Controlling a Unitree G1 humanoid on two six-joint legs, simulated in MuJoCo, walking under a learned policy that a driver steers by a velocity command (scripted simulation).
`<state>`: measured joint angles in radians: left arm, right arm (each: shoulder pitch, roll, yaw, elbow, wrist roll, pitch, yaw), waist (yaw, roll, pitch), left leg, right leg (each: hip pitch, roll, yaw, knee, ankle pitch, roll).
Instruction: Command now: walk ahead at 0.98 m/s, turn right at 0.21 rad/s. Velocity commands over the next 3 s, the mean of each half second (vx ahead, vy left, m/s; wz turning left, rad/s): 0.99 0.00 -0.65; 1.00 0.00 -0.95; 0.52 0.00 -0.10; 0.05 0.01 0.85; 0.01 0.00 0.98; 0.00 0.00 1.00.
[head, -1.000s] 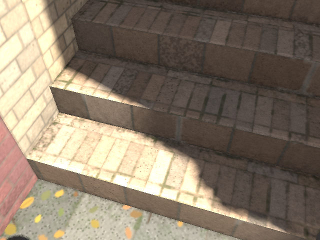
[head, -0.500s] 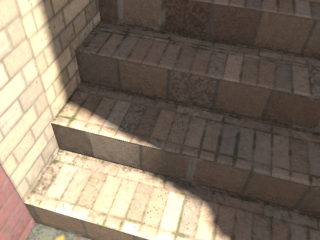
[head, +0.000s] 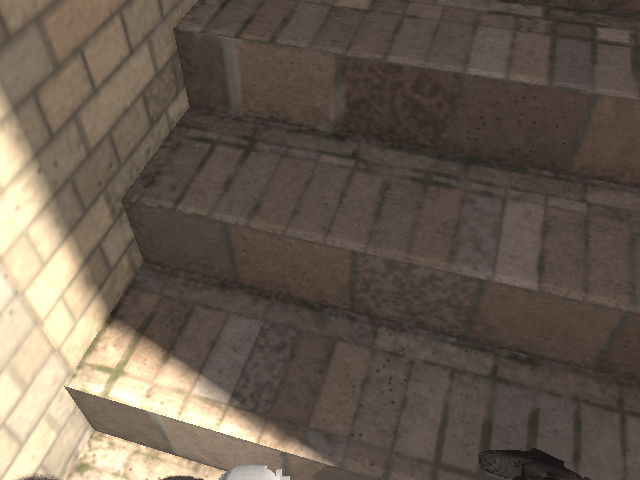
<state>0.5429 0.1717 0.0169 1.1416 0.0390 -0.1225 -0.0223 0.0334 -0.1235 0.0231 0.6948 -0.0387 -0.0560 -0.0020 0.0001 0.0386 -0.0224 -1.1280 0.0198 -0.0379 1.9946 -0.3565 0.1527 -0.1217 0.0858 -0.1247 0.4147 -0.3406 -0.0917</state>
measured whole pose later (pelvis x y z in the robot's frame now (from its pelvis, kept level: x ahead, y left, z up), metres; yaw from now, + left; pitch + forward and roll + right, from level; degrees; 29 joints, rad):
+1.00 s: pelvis +0.74 -0.17 +0.44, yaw -47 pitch +5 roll +4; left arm 0.25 0.29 0.12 0.76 0.05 -0.11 -0.03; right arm 0.08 -0.15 0.00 0.63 -0.05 -0.10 -0.04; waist 0.03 -0.07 -0.04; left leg -0.51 0.02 0.15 1.03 -0.62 0.02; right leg -0.68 0.15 0.16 1.75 -0.14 -0.13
